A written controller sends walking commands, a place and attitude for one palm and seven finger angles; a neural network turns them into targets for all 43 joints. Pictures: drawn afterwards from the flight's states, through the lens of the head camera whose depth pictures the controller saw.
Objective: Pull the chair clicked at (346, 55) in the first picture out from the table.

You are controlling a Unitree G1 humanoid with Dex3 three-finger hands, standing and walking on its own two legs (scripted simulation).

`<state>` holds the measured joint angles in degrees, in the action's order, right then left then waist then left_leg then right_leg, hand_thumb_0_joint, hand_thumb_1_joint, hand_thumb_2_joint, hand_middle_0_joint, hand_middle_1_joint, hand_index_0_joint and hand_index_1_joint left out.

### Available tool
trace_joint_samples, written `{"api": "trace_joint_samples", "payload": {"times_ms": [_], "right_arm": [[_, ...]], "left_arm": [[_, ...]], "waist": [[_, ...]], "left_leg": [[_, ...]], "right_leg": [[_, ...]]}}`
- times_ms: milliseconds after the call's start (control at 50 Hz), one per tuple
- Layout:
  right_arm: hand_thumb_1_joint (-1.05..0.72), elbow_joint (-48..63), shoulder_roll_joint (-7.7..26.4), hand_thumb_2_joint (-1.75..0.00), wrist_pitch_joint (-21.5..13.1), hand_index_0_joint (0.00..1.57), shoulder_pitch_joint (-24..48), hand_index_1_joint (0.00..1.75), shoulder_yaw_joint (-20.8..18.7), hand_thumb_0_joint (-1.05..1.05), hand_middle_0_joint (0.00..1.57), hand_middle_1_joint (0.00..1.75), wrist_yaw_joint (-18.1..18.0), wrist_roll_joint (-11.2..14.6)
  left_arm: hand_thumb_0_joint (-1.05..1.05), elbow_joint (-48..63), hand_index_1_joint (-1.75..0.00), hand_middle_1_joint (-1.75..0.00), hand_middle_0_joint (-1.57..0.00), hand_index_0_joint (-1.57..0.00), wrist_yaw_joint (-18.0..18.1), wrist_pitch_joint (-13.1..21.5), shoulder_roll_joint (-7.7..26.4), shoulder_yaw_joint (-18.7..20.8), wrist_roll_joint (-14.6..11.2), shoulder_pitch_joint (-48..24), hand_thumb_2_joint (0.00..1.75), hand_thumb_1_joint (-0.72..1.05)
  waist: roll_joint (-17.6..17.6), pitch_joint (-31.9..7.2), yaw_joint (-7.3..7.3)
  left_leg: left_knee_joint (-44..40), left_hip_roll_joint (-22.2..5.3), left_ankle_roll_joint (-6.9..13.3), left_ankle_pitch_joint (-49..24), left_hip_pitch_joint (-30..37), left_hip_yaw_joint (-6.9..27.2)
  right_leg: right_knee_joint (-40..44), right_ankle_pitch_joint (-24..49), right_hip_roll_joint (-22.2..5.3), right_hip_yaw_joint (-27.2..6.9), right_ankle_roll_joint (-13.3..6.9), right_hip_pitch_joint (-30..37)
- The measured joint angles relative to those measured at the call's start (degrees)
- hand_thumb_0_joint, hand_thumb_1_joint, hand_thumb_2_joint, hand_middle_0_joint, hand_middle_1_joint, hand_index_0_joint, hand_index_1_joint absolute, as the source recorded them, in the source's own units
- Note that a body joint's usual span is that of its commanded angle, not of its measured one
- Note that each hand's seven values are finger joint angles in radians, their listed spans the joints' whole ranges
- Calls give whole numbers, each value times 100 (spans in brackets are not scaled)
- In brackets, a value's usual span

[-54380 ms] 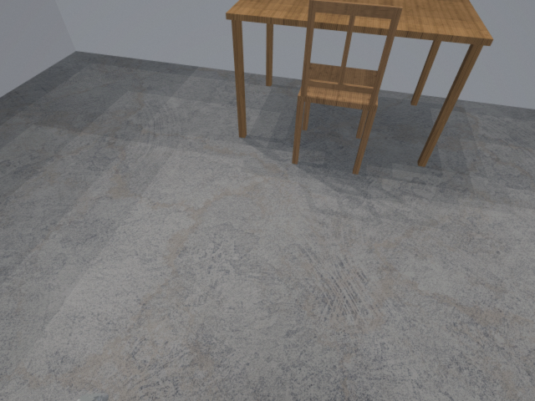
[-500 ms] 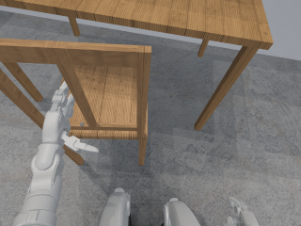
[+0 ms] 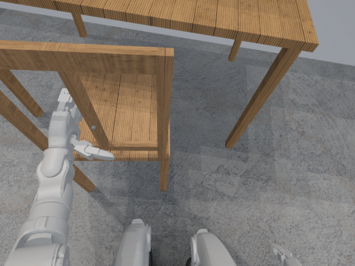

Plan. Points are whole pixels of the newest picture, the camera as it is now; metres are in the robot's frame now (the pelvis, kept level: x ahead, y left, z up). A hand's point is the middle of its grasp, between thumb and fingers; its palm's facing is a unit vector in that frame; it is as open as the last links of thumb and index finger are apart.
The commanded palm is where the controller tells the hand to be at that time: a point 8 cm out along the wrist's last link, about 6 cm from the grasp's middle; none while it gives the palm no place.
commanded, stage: push the fingers through the gap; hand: left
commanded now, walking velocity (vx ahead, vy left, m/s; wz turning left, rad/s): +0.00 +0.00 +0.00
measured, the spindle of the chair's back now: (89, 115) +0.44 +0.20 +0.02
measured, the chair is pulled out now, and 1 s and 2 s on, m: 0.16 0.16 0.20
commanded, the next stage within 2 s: hook a spindle and tug to test in 0.28 s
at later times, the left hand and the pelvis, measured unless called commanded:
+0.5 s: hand (97, 128) +0.41 +0.18 +0.03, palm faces +0.01 -1.00 -0.03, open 16.8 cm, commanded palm +0.39 +0.23 +0.03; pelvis +0.00 +0.00 +0.00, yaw +0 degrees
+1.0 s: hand (96, 127) +0.41 +0.18 +0.03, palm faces +0.02 -1.00 -0.02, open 10.6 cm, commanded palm +0.39 +0.23 +0.03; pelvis +0.01 +0.00 +0.00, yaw +0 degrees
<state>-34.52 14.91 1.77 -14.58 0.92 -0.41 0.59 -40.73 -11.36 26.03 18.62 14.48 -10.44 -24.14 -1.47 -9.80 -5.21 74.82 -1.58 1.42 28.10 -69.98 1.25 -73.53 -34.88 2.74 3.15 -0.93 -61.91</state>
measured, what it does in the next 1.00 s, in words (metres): stands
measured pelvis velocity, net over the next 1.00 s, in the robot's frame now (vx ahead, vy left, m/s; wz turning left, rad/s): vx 0.01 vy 0.00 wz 0.00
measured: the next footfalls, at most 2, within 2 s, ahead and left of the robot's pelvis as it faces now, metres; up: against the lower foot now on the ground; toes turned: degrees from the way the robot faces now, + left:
none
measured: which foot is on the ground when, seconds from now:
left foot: down 0.00-1.00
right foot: down 0.00-1.00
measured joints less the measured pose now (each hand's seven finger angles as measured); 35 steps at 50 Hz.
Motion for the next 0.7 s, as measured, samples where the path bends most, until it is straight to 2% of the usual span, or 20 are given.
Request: {"api": "trace_joint_samples", "payload": {"times_ms": [240, 460, 560, 700], "right_arm": [[-90, 27, -35, -90, 98, 21, -73, 30, -13, 1, 20, 30, 54, 5], [-90, 33, -24, -90, 81, 21, 52, 30, -5, 1, 20, 30, 37, -2], [-90, 52, -22, -90, 86, 21, 93, 30, -6, 1, 20, 30, 30, -7], [-90, 70, -34, -90, 116, 21, 75, 30, 6, 1, 20, 30, 39, -3]], "left_arm": [[-2, 153, -8, -8, -6, -6, 127, 36, -124, -13, 47, 240, 30, -50], [-2, 35, -10, -10, -6, -6, 101, 97, -127, -91, 60, 118, 30, -50], [-2, 4, -22, -22, -10, -10, 126, 73, -135, -96, 73, 40, 30, -50], [-2, -14, -52, -52, -20, -20, 146, 35, -137, -83, 99, 36, 30, -50]], "waist": [[-3, -18, -16], [-3, -13, 26], [2, -16, 22], [14, -21, 7]], "left_leg": [[-128, -10, 9, -8, 133, -63], [-77, 10, -10, -9, 84, -11], [-55, 9, -18, -3, 55, -7], [-65, -3, -25, 7, 66, -16]], "right_leg": [[106, 24, 4, -66, 13, 98], [57, 2, -9, -13, -8, 71], [28, -8, -7, -9, -16, 39], [31, -15, 4, -20, -22, 40]]}}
